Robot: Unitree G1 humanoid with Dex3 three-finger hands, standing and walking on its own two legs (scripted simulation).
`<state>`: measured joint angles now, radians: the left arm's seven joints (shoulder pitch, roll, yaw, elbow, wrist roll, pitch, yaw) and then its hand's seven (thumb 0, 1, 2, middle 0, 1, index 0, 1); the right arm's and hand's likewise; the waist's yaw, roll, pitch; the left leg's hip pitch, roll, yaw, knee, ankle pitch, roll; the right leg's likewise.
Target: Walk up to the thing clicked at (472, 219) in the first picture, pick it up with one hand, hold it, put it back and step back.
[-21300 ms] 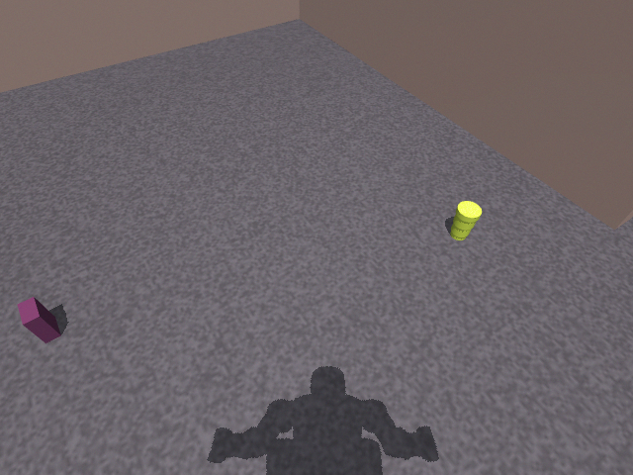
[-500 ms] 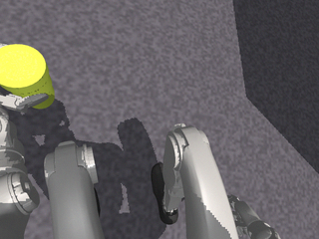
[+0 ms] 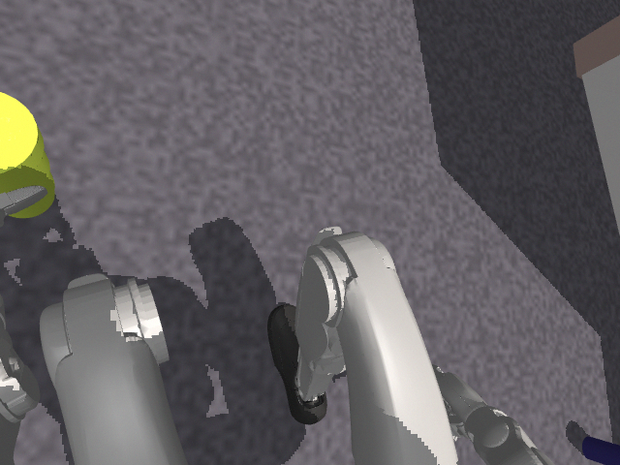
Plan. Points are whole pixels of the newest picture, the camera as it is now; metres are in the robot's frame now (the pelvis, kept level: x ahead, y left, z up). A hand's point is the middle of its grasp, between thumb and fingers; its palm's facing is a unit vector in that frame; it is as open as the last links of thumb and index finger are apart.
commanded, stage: lower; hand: left
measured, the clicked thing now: (5, 167) +0.46 +0.26 -0.14
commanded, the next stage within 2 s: loosen in 0.96 s
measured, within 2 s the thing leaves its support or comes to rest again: neither
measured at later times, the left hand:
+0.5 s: hand out of the picture +0.47 +0.28 -0.17, palm faces +0.37 -0.93 -0.03, open 12.1 cm
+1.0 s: hand out of the picture +0.47 +0.28 -0.19, palm faces +0.37 -0.93 -0.03, open 12.1 cm
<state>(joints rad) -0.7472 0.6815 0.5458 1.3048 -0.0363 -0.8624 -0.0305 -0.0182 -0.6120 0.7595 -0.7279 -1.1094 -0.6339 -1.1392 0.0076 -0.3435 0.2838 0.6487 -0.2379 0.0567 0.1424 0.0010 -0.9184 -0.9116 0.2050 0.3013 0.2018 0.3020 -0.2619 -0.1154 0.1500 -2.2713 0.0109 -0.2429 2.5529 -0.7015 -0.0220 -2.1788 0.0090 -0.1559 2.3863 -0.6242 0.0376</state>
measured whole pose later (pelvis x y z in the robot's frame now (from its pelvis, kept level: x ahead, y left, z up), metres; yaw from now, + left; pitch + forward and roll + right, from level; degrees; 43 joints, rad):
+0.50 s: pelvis +0.00 +0.01 -0.01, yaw -3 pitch +18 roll -15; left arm -0.76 0.82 0.55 1.43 -0.04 -0.99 0.02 -0.02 -0.61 0.77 -0.73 -1.09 -0.64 -1.12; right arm -0.11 -0.37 0.43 0.60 -0.32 0.05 0.14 0.00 -0.92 -0.91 0.21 0.30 0.20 0.30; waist -0.29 -0.21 0.27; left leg -2.24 0.01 -0.32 2.62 -0.73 -0.02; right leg -2.12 0.03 -0.21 2.40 -0.62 0.06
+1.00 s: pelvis -0.01 +0.01 -0.01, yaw -5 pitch +15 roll -18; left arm -0.76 0.91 0.54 1.51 -0.04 -1.05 0.04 -0.02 -0.61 0.76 -0.74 -1.08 -0.65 -1.11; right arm -0.16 -0.38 0.52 0.56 -0.36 0.06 0.13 0.00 -0.91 -0.91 0.21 0.30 0.20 0.30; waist -0.30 -0.27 0.32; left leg -2.22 0.01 -0.37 2.65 -0.73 -0.02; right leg -2.09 0.05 -0.25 2.38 -0.60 0.07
